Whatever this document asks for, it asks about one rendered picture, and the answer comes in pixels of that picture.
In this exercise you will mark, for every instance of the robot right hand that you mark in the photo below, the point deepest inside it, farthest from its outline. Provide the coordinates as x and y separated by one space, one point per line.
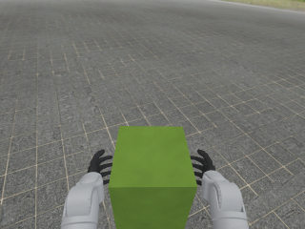
207 165

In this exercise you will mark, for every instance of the right robot forearm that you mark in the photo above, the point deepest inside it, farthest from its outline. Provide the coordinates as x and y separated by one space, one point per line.
226 202

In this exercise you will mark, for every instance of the carton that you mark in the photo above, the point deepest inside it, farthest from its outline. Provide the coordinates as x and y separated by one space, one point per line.
152 183

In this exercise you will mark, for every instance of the robot left hand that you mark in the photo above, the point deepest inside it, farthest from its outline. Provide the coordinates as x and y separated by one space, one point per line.
96 167

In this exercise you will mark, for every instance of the left robot forearm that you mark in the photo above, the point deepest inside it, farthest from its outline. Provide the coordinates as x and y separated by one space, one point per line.
81 208

